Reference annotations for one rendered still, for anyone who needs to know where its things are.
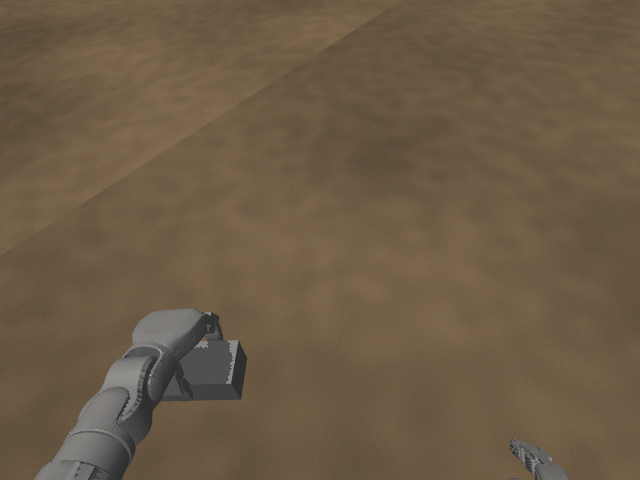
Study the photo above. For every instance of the left robot arm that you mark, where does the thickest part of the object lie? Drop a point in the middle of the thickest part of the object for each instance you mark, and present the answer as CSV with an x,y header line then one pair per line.
x,y
102,443

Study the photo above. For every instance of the left robot hand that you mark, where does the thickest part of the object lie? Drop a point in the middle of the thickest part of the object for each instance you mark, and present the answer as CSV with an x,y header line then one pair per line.
x,y
179,330

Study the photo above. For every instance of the carton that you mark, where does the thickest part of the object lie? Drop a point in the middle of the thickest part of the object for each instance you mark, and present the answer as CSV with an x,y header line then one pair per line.
x,y
215,370

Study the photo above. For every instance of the right robot hand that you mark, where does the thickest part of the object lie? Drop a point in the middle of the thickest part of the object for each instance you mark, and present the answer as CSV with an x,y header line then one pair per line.
x,y
537,461

